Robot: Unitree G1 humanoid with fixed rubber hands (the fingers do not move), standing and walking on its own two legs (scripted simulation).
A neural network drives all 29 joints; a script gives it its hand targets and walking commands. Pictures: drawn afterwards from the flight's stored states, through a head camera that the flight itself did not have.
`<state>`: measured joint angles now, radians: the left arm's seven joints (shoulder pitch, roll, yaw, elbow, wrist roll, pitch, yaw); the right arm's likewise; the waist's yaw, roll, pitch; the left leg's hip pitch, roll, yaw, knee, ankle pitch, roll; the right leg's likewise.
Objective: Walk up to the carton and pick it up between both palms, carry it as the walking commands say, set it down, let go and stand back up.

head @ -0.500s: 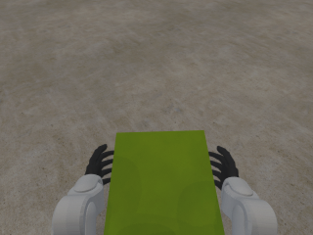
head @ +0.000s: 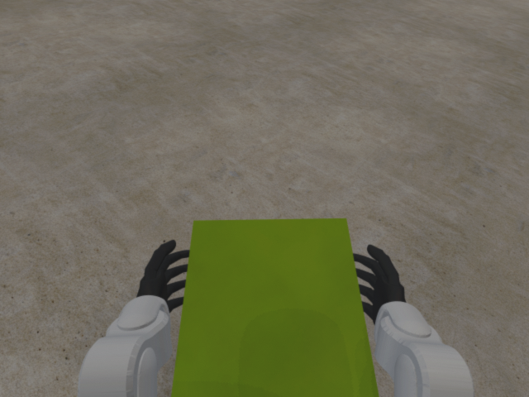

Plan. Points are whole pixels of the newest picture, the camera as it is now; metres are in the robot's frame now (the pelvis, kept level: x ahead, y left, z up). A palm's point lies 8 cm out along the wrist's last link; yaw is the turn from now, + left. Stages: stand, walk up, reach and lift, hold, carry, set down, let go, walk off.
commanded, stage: carry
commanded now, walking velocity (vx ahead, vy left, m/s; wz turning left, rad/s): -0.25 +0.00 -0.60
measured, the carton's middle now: (271, 326) +0.24 +0.00 +0.01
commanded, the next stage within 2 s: none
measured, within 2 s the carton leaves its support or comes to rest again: neither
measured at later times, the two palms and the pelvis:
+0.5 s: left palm out of the picture +0.09 +0.03 +0.09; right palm out of the picture +0.01 -0.25 +0.09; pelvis -0.18 -0.04 -0.01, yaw -18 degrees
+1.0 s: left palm out of the picture -0.02 +0.00 +0.09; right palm out of the picture -0.15 -0.26 +0.09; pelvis -0.30 -0.02 -0.01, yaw -25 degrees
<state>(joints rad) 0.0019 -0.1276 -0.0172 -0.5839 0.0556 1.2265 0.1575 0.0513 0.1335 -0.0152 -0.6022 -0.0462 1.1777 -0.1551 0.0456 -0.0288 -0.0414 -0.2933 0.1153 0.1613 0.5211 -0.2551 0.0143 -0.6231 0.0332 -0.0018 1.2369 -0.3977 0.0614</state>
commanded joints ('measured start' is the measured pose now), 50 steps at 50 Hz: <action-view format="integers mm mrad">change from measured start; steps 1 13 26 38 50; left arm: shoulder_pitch -350 -335 -305 -385 -374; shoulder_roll -748 -842 -762 -761 -812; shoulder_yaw -600 -524 -543 -600 -512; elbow -71 -32 -62 -31 23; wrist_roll -285 -269 -279 -289 -249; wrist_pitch -8 -58 -51 -25 -60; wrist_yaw -125 -146 -155 -125 -123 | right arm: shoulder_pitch -303 -481 -335 -325 -468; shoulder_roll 729 882 828 729 825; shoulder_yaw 515 657 606 504 612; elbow -35 -52 24 37 31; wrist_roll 240 315 259 234 300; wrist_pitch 11 -9 1 3 2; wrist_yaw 124 140 121 134 142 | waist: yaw -31 -38 -26 -45 -53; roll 216 -138 -224 197 -77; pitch -148 -200 -230 -132 -180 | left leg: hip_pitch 148 -335 23 48 -66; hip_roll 192 -12 -164 119 -3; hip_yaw -42 -181 -64 -126 -69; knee -36 689 96 -161 0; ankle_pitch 573 -287 -249 164 8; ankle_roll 96 -97 -29 61 -91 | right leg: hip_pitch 8 379 337 110 339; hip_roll -19 -337 -210 -26 -255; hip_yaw -54 230 278 -69 127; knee -126 -844 -1085 -382 -919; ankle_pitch -64 595 117 31 166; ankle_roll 13 -185 -66 -17 -112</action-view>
